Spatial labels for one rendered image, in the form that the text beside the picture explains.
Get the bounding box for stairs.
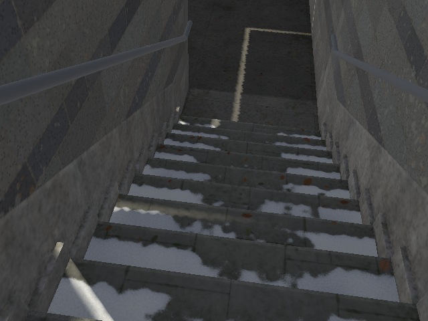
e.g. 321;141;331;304
25;115;420;321

